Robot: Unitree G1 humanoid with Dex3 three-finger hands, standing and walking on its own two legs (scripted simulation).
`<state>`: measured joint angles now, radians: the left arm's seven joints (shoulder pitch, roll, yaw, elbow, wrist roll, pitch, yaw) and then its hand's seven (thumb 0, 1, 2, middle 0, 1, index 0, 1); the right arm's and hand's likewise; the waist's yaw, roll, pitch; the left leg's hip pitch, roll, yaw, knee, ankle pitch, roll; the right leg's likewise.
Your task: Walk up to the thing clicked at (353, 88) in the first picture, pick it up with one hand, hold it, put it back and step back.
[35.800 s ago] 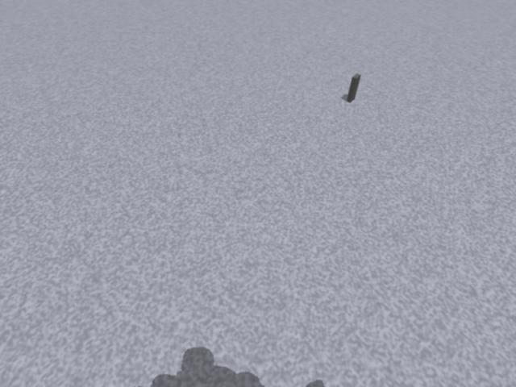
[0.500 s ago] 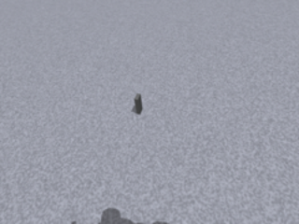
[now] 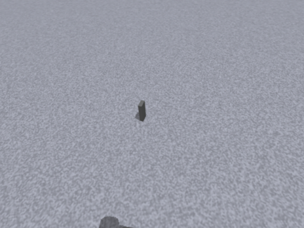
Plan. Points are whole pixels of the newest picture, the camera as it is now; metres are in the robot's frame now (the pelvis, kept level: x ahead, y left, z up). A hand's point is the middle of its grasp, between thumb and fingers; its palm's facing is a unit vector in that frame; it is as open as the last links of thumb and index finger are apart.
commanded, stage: step back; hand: left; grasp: from the side
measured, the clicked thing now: (142, 111) +1.06 +0.14 -0.67
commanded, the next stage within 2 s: stand in 0.40 s
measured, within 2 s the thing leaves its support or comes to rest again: neither
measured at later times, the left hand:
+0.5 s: hand out of the picture +0.14 +0.29 -0.15, palm faces -0.02 -0.94 -0.35, open 7.4 cm
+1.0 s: hand out of the picture +0.10 +0.29 -0.14, palm faces -0.06 -0.94 -0.35, open 7.4 cm
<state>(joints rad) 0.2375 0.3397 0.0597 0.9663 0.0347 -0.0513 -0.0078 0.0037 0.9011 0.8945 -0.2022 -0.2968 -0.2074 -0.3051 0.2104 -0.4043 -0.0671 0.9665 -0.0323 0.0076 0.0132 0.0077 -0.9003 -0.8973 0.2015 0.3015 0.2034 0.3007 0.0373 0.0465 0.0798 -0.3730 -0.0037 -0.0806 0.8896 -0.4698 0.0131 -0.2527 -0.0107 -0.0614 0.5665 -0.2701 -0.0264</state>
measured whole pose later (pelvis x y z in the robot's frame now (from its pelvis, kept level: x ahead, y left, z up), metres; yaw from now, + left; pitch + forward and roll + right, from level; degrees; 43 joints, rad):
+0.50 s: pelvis +0.04 +0.04 +0.01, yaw -1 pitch -3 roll -1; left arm 0.10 0.37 0.01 1.07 0.00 -0.02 0.00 0.00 0.90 0.89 -0.20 -0.30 -0.20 -0.30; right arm 0.04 -0.33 -0.01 1.07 -0.01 -0.01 0.02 0.01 -0.90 -0.90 0.20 0.30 0.21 0.30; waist 0.01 -0.01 0.07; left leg -0.22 0.03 0.03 0.51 -0.24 0.00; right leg -0.16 -0.04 0.00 0.47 -0.27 0.04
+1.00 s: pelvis +0.02 +0.03 +0.02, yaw -1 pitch -3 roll +0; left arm 0.12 0.36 0.00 1.15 0.01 -0.01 -0.01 0.00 0.90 0.89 -0.20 -0.30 -0.20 -0.30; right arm 0.10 -0.35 -0.02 1.15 -0.02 0.00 0.02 0.01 -0.90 -0.90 0.20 0.30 0.20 0.30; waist -0.01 0.00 0.06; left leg -0.15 0.02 0.03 0.33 -0.14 -0.01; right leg -0.10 -0.04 0.00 0.34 -0.18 0.04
